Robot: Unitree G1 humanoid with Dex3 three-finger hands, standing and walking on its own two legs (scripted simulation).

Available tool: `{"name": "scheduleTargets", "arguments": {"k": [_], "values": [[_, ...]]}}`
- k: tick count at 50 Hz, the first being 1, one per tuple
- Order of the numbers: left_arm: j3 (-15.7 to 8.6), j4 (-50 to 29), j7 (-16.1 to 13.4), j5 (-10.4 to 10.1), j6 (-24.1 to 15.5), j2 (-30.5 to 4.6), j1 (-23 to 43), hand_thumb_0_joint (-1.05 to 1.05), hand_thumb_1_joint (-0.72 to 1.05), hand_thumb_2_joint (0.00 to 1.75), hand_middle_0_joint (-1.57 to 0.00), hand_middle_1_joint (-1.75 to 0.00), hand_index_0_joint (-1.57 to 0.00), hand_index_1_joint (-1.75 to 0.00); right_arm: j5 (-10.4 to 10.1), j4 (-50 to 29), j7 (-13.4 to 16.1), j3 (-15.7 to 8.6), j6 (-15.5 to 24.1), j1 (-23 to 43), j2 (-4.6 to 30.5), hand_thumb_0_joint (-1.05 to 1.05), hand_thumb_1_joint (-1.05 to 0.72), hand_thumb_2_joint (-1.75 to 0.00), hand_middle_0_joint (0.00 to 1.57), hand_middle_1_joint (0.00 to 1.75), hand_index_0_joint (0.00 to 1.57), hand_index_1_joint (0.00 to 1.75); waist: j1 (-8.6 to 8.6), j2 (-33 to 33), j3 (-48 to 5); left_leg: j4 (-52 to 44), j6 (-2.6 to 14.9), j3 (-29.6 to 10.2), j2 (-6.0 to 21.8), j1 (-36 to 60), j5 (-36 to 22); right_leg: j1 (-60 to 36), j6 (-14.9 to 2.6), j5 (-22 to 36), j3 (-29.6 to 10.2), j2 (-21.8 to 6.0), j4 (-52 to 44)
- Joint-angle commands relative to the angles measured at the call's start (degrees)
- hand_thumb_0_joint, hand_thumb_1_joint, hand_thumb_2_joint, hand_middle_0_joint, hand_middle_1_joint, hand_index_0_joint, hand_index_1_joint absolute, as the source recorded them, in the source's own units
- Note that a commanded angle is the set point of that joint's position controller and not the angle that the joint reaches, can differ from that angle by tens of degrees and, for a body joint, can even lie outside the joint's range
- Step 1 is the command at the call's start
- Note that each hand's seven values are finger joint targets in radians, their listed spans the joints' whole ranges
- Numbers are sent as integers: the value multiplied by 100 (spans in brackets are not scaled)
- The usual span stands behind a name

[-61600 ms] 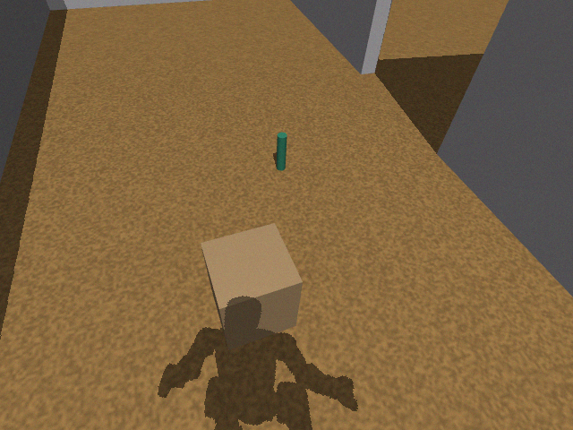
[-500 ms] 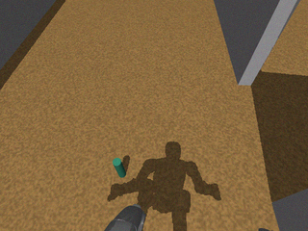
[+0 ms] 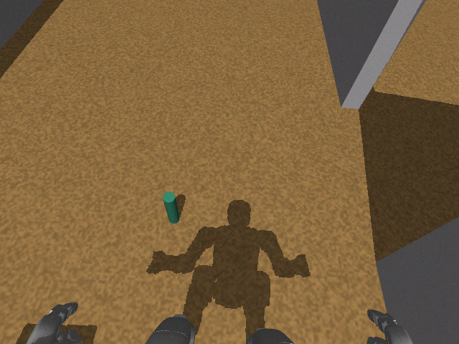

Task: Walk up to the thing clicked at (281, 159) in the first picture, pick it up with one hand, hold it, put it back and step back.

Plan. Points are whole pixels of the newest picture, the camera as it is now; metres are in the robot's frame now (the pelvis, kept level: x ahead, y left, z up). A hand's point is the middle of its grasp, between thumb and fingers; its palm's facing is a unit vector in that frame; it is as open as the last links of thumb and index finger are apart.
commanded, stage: step back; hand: left
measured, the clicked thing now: (171, 208) +0.64 +0.25 -0.65
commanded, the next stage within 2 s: stand in 1.92 s
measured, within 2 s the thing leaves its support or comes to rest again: neither
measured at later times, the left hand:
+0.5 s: hand out of the picture -0.06 +0.27 -0.15, palm faces +0.06 -0.92 -0.40, open 7.4 cm
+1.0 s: hand out of the picture -0.27 +0.24 -0.13, palm faces +0.07 -0.90 -0.44, open 7.4 cm
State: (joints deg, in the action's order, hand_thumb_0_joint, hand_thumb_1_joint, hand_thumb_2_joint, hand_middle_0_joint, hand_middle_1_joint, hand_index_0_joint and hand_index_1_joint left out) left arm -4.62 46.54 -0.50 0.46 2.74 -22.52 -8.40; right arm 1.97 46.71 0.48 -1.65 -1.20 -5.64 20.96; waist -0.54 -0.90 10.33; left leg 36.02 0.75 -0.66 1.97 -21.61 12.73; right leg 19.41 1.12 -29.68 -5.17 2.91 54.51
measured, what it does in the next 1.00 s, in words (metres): walks backwards: right foot, then left foot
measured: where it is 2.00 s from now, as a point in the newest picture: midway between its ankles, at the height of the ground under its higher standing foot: outside the picture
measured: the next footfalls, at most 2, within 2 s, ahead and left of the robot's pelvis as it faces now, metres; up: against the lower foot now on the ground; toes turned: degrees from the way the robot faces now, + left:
right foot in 0.06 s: -0.01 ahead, -0.14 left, +0.00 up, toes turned +2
left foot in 0.38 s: -0.10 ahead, +0.11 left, +0.00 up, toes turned +1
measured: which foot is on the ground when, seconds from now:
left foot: down 0.00-0.08, up 0.10-0.36, down 0.38-0.74, up 0.76-1.00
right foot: up 0.00-0.04, down 0.06-0.40, up 0.42-0.70, down 0.72-1.00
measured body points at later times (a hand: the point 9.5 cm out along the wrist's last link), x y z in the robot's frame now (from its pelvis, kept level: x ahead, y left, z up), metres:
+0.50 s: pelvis -0.17 -0.01 +0.00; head -0.11 +0.01 +0.44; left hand -0.06 +0.32 -0.12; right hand -0.07 -0.31 -0.12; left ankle -0.14 +0.11 -0.72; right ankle -0.14 -0.15 -0.66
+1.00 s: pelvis -0.33 -0.05 +0.00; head -0.29 -0.06 +0.45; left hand -0.27 +0.28 -0.10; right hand -0.24 -0.36 -0.13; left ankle -0.36 +0.09 -0.69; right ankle -0.29 -0.16 -0.72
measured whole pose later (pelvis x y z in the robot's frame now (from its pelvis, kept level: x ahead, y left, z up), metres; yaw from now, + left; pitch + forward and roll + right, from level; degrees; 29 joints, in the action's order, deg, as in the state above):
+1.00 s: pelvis -0.33 -0.05 +0.00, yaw +4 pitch -2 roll +1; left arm -4.2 49.5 0.1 3.1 0.7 -21.2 -11.1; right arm 1.7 52.9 0.1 -3.1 -3.2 -13.2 23.9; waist -1.6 1.4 6.2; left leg 50.3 -1.2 -4.4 -2.5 -19.4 29.5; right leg 19.0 -1.2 -18.1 2.3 -2.7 38.4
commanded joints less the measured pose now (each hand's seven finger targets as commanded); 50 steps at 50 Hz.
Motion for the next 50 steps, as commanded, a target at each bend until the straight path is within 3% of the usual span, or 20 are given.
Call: {"name": "scheduleTargets", "arguments": {"k": [1, 2, 3, 4, 5, 8, 14, 18, 19, 20, 21, 24, 30, 35, 36, 37, 38, 41, 46, 50], "values": [[-301, -99, -31, 58, -192, -828, -797, 0, 90, 90, -20, -30, -20, -30, -60, -397, 78, -529, -40, -62, 1651, 0, -90, -90, 20, 30, 20, 30, -70, 1294, -1678, -365, 995, -1084, 1054, 1126, -1767, -748, -179, 1201, 473, -136, -2614], [-327, 0, -45, 120, -236, -916, -957, 0, 90, 90, -20, -30, -20, -30, -107, -393, 66, -505, -84, -35, 1573, 0, -90, -90, 20, 30, 20, 30, -121, 1148, -1721, -153, 732, -1007, 861, 675, -1328, -1207, -269, 1636, 428, -145, -3065], [-421, -58, -47, 220, -279, -1251, -925, 0, 90, 90, -20, -30, -20, -30, -141, -436, 52, -432, -104, -82, 1312, 0, -90, -90, 20, 30, 20, 30, -92, 268, -1461, 451, 354, -894, 321, -474, -182, -1493, -472, 1473, -812, -763, -3114], [-568, -247, -22, 180, -262, -1885, -587, 0, 90, 90, -20, -30, -20, -30, -174, -565, 92, -382, -88, 65, 1043, 0, -90, -90, 20, 30, 20, 30, -167, -1235, -1117, 1596, -2, -409, -753, -1105, 1732, -799, -1276, 1591, -2317, -2062, -3626], [-589, -444, -52, 216, -280, -2135, -222, 0, 90, 90, -20, -30, -20, -30, -134, -509, 151, -468, -121, 208, 1264, 0, -90, -90, 20, 30, 20, 30, -290, -1327, -909, 2890, -92, -888, -648, -741, 2268, 235, -1961, 2059, -3008, -2813, -3738], [-406, -571, -127, 175, -285, -1388, 615, 0, 90, 90, -20, -30, -20, -30, -246, -152, 129, -470, -80, -438, 1298, 0, -90, -90, 20, 30, 20, 30, 262, -427, -791, 3544, -93, -993, -894, -624, 1446, 89, -1364, 3396, -980, -1711, -2936], [-359, -526, -199, 212, -178, -1294, -122, 0, 90, 90, -20, -30, -20, -30, -124, -267, 127, -376, -9, -329, 1150, 0, -90, -90, 20, 30, 20, 30, -260, -992, -1121, 1201, -146, -378, -502, -568, 1732, -1468, -1237, 4202, -767, -1676, -2334], [-223, -624, -129, 56, -46, -1263, 37, 0, 90, 90, -20, -30, -20, -30, -36, 47, 106, -464, 57, -979, 1183, 0, -90, -90, 20, 30, 20, 30, 68, -738, -1433, -1168, 34, -110, -282, 925, -204, -786, -773, 3460, -548, -1340, -1549], [-155, -663, -114, 44, -18, -1038, -155, 0, 90, 90, -20, -30, -20, -30, 59, -25, 102, -591, 67, -864, 1612, 0, -90, -90, 20, 30, 20, 30, -8, 217, -1448, -1326, 440, -1609, 759, 1499, -826, 363, -457, 2087, -251, -804, -889], [-186, -743, -177, -11, -36, -1061, 232, 0, 90, 90, -20, -30, -20, -30, 9, -153, 22, -675, 35, -553, 2272, 0, -90, -90, 20, 30, 20, 30, 193, 1557, -1349, -1645, 1359, -2837, 1867, 776, -1535, 615, -206, -496, 409, 109, 125], [-304, -677, -239, 78, -23, -1193, 530, 0, 90, 90, -20, -30, -20, -30, 54, -156, 25, -708, 64, -587, 2293, 0, -90, -90, 20, 30, 20, 30, 405, 1333, -1169, -1786, 1778, -3379, 2164, 208, -1591, 466, -182, -990, -368, 139, 1208], [-270, -276, -173, -59, 6, -1093, -164, 0, 90, 90, -20, -30, -20, -30, 6, -188, 134, -475, 99, 77, 1638, 0, -90, -90, 20, 30, 20, 30, -191, 696, -1069, -1226, 1283, -1573, 1367, 447, -2024, 713, -253, -93, -524, 231, 2095], [-244, -281, -69, 59, -80, -987, -126, 0, 90, 90, -20, -30, -20, -30, 20, -214, 112, -478, 23, -352, 1489, 0, -90, -90, 20, 30, 20, 30, 165, 1008, -1267, -928, 1372, -1440, 1258, 1511, -2015, 532, 48, -188, 42, -52, -86], [-259, 220, -32, 125, -154, -980, -1102, 0, 90, 90, -20, -30, -20, -30, -64, -326, 49, -469, -171, 25, 1608, 0, -90, -90, 20, 30, 20, 30, -240, 1191, -1667, -498, 713, -1034, 928, 529, -725, -1175, -295, 1243, 517, -151, -3031], [-379, 181, -27, 225, -187, -1340, -1005, 0, 90, 90, -20, -30, -20, -30, -87, -361, 36, -390, -178, -97, 1297, 0, -90, -90, 20, 30, 20, 30, -161, 268, -1357, 223, 321, -841, 318, -623, 365, -1426, -495, 807, -754, -783, -3232], [-546, -34, -24, 223, -170, -2026, -653, 0, 90, 90, -20, -30, -20, -30, -124, -520, 108, -327, -144, 156, 999, 0, -90, -90, 20, 30, 20, 30, -335, -1331, -1003, 1443, -43, -431, -812, -1212, 1903, -510, -1240, 995, -2341, -2205, -3759], [-577, -238, -56, 227, -199, -2273, -173, 0, 90, 90, -20, -30, -20, -30, -111, -469, 180, -458, -188, 229, 1259, 0, -90, -90, 20, 30, 20, 30, -356, -1443, -683, 2787, -169, -999, -506, -813, 2234, 770, -1932, 1014, -3050, -2998, -4053], [-349, -386, -133, 230, -261, -1443, 715, 0, 90, 90, -20, -30, -20, -30, -182, -104, 135, -457, -166, -394, 1324, 0, -90, -90, 20, 30, 20, 30, 276, -258, -651, 3602, -166, -1051, -846, -500, 1279, 605, -1265, 2495, -800, -1742, -3101], [-396, -141, -96, 295, -324, -1406, -244, 0, 90, 90, -20, -30, -20, -30, -50, -78, 49, -398, -24, -261, 1230, 0, -90, -90, 20, 30, 20, 30, -380, -828, -991, 1840, -258, -423, -526, -1007, 1580, -1263, -1149, 372, -932, -1578, -3089], [-384, -65, -14, 234, -298, -1578, -111, 0, 90, 90, -20, -30, -20, -30, -30, 254, -24, -433, 131, -576, 1174, 0, -90, -90, 20, 30, 20, 30, -207, -1025, -943, -554, -29, 58, -257, 607, 1728, -487, -1117, -260, -953, -1755, -3210]]}}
